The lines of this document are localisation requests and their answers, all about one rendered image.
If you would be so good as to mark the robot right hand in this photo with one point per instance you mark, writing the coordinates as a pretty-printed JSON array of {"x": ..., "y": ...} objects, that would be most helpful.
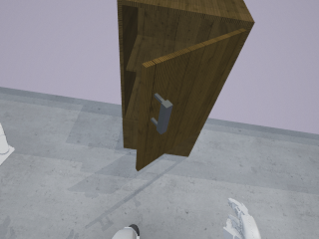
[{"x": 245, "y": 227}]

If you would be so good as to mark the handle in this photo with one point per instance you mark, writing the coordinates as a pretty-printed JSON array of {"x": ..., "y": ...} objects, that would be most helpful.
[{"x": 164, "y": 114}]

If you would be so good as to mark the robot left thigh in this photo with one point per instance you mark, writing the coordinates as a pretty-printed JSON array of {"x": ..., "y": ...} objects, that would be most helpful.
[{"x": 126, "y": 234}]

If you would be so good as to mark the robot left hand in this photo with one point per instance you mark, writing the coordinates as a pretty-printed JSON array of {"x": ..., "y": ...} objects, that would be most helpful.
[{"x": 5, "y": 149}]

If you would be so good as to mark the cupboard door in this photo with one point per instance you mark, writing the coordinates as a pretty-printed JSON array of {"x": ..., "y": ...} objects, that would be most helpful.
[{"x": 190, "y": 79}]

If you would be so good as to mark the robot left foot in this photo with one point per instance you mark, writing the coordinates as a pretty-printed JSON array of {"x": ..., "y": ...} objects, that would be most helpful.
[{"x": 136, "y": 228}]

